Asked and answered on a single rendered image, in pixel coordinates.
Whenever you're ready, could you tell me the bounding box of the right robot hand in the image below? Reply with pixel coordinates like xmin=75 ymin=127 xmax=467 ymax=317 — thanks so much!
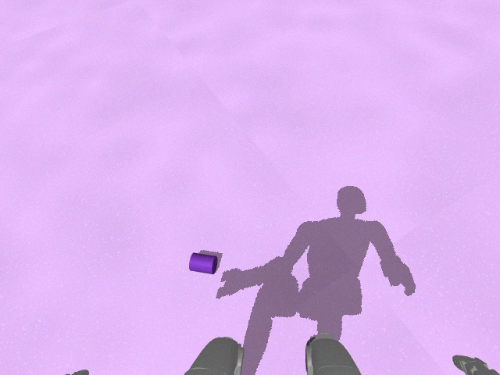
xmin=452 ymin=355 xmax=500 ymax=375

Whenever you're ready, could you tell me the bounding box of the can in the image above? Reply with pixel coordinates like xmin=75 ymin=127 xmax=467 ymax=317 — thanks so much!
xmin=189 ymin=253 xmax=217 ymax=274

